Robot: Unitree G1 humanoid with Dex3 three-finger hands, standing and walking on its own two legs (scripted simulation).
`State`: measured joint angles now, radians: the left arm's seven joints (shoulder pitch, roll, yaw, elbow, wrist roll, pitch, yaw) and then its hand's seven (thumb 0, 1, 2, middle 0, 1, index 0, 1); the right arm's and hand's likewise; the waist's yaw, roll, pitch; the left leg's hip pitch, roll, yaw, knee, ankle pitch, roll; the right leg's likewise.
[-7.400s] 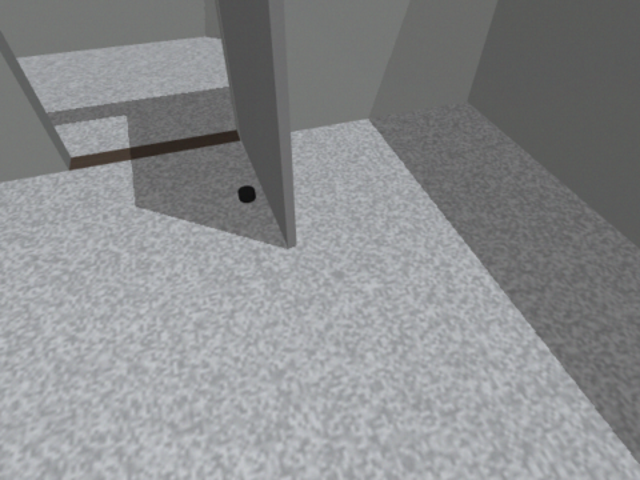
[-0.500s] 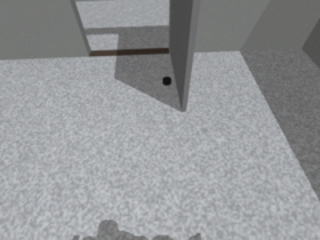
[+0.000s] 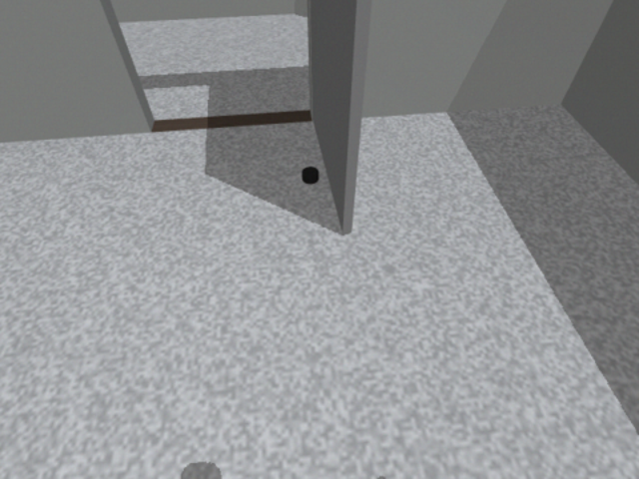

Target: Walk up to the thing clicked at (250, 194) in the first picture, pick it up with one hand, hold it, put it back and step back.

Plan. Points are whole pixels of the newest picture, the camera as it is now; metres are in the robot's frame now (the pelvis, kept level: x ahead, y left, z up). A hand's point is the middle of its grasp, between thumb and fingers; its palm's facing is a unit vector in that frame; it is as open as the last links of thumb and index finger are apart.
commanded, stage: walk up
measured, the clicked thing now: (310, 175) +1.52 +0.03 -0.75
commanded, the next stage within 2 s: stand in 0.02 s
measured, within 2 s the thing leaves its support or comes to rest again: neither
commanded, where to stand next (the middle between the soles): +0.04 +0.00 m, yaw +1 degrees
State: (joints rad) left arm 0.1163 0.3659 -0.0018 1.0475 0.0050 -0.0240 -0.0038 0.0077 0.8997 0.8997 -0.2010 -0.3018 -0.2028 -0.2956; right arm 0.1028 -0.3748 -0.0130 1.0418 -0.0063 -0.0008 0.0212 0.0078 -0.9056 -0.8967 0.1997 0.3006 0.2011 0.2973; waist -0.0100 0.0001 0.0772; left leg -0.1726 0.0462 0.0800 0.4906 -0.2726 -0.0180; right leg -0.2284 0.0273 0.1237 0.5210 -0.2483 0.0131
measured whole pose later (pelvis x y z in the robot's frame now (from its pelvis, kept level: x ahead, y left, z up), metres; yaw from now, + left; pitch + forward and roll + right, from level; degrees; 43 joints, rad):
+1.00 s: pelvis +0.00 +0.01 +0.01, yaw +3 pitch -3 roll +0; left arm 0.12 0.36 -0.01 1.13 0.01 -0.01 -0.01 0.01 0.90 0.90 -0.20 -0.30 -0.20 -0.30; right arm 0.10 -0.35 -0.01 1.15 -0.01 0.00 0.02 0.01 -0.91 -0.90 0.20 0.30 0.20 0.30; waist -0.01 -0.01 0.06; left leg -0.11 0.02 0.04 0.33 -0.18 -0.01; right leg -0.13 -0.01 0.08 0.34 -0.16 0.03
